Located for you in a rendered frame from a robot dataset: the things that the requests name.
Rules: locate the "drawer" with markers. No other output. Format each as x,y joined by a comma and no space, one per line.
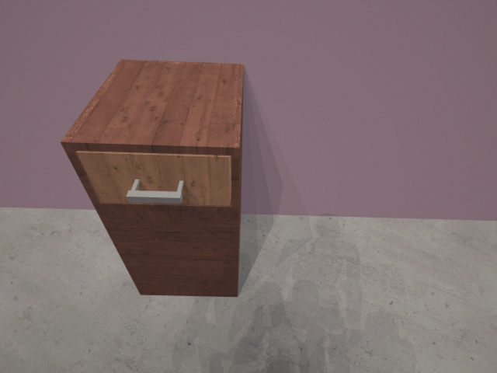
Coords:
207,178

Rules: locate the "cabinet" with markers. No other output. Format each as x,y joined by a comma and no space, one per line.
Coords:
171,107

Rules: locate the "handle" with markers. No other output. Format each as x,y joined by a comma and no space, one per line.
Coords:
164,197

